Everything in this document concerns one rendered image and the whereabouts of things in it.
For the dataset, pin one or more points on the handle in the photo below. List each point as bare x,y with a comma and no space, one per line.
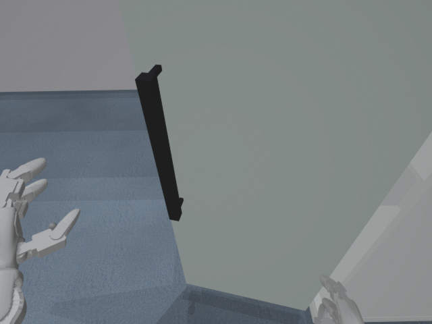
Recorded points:
150,99

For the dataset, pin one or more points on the left robot forearm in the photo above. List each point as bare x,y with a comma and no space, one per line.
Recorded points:
12,301

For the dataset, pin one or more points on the robot left hand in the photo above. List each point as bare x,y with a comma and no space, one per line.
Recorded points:
14,200

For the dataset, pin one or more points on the robot right hand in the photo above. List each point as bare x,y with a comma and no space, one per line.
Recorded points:
345,311

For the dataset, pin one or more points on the fridge door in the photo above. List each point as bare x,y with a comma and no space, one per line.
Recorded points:
289,121

